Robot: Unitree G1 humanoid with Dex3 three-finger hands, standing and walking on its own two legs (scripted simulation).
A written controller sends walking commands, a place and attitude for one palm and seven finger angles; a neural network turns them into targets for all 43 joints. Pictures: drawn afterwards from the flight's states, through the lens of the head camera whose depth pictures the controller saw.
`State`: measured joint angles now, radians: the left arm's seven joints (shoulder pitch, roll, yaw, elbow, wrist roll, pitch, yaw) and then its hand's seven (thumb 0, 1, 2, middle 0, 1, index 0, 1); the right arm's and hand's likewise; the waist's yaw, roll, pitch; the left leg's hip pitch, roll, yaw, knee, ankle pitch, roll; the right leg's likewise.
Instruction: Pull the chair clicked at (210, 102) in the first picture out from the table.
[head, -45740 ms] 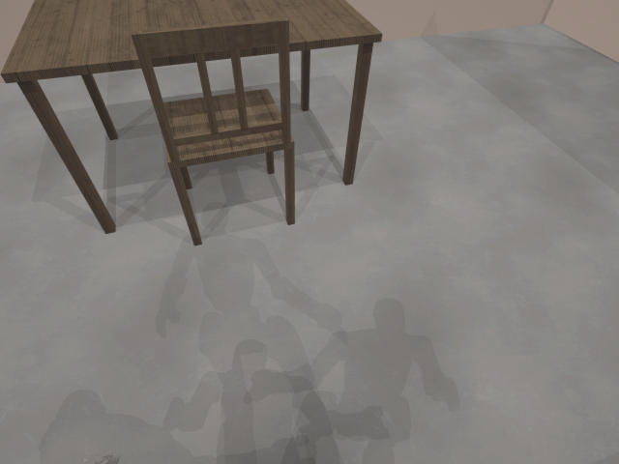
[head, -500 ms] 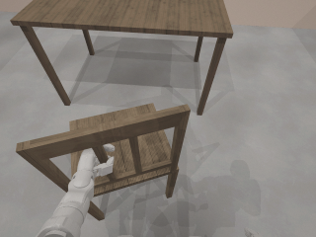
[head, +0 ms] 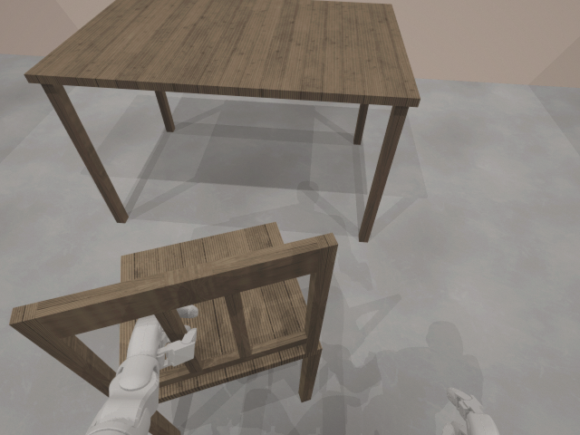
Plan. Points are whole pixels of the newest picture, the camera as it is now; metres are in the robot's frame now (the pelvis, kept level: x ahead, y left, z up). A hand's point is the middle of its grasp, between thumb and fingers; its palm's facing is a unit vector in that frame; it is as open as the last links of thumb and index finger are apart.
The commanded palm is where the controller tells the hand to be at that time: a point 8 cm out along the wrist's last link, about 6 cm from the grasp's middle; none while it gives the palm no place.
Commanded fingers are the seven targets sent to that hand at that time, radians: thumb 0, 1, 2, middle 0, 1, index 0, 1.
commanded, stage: stop walking, hand still on the chair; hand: left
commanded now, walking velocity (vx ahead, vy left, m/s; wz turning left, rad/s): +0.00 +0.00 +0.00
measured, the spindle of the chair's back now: (181, 341) +0.29 +0.20 -0.12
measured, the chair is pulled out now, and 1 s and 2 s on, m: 0.59 0.59 0.59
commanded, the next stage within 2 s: open the thumb and straighten the fingers in 0.14 s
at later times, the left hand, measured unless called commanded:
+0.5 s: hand (181, 340) +0.27 +0.18 -0.07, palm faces +0.07 -0.98 -0.18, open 8.4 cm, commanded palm +0.24 +0.23 -0.05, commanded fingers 0.00 -0.55 0.20 -0.40 -1.16 -0.40 -1.16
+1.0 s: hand (173, 350) +0.26 +0.20 -0.07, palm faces +0.10 -0.98 -0.20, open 17.1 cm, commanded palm +0.24 +0.24 -0.05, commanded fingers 0.00 -0.55 0.20 0.00 0.00 0.00 0.00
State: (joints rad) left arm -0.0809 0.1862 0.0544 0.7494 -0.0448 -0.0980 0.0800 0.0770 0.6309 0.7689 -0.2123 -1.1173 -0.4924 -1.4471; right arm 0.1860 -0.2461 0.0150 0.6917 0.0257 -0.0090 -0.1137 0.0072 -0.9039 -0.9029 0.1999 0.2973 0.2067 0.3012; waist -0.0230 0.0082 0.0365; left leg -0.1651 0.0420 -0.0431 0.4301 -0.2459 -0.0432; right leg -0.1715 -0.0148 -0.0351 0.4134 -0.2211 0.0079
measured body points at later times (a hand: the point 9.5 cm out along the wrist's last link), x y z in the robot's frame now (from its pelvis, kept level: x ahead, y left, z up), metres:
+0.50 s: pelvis +0.00 +0.01 -0.02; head +0.03 +0.01 +0.43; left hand +0.26 +0.24 -0.05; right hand +0.12 -0.25 -0.12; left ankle -0.01 +0.15 -0.74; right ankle +0.00 -0.12 -0.74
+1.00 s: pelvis +0.01 +0.02 -0.04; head +0.04 +0.01 +0.41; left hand +0.25 +0.25 -0.06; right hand +0.17 -0.23 -0.12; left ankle -0.01 +0.15 -0.74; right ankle +0.00 -0.12 -0.74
